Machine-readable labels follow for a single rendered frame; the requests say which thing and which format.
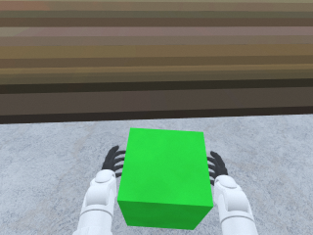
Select robot right hand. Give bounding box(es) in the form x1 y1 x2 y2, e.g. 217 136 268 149
206 151 229 186

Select right robot forearm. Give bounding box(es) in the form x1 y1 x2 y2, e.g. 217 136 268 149
213 174 258 235

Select carton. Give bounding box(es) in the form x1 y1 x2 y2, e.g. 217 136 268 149
117 127 214 230

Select left robot forearm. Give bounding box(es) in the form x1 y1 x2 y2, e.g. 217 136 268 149
72 169 117 235

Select robot left hand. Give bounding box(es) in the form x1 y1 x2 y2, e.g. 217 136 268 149
101 145 126 178

